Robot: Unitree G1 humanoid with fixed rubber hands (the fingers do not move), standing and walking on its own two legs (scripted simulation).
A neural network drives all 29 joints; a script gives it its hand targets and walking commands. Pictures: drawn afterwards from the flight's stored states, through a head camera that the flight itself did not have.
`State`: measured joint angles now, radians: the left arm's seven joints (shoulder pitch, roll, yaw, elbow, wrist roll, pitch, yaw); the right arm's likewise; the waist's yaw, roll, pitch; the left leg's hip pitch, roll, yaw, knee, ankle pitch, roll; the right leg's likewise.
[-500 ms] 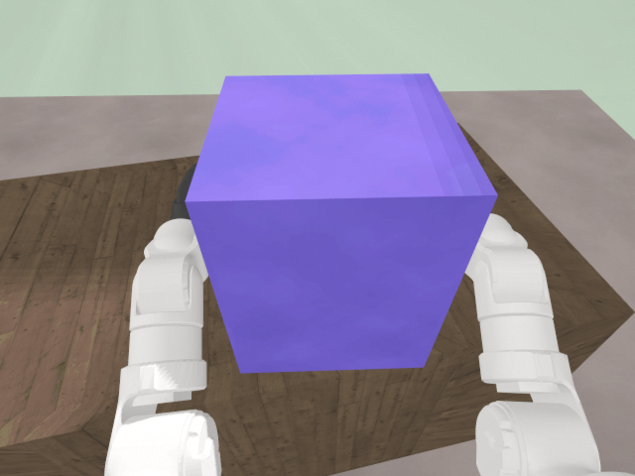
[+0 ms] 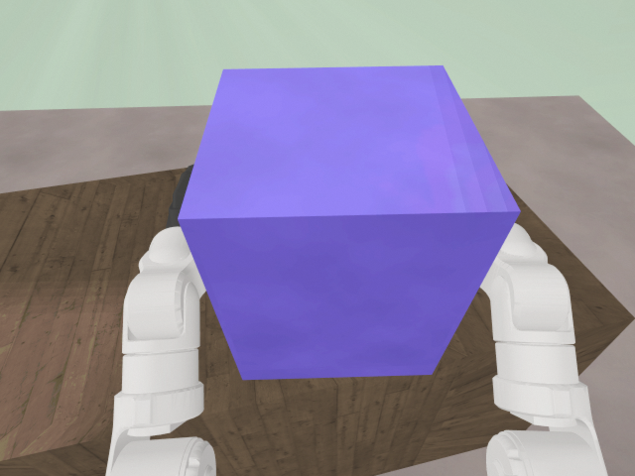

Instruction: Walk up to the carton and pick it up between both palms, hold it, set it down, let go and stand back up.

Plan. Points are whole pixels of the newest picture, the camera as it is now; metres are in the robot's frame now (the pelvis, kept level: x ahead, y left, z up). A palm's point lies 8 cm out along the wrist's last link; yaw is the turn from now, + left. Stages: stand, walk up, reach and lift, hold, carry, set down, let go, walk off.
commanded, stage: hold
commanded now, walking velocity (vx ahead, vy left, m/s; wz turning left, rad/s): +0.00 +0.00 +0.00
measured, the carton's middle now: (335, 233) +0.36 +0.00 +0.16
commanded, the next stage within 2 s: none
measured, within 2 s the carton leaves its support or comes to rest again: neither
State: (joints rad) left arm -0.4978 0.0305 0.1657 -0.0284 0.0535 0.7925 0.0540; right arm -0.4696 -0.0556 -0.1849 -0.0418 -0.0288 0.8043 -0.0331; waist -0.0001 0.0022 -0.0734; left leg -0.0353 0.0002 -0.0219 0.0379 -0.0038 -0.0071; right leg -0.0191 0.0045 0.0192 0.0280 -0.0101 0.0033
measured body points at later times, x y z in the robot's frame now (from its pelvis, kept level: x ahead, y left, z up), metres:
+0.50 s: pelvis -0.05 +0.01 +0.00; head -0.10 +0.01 +0.44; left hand +0.32 +0.18 +0.20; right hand +0.32 -0.16 +0.20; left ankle +0.01 +0.12 -0.76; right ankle +0.00 -0.12 -0.76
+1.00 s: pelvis -0.01 +0.00 +0.00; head -0.03 +0.01 +0.45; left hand +0.37 +0.17 +0.17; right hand +0.37 -0.17 +0.17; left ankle +0.01 +0.12 -0.76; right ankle +0.00 -0.12 -0.76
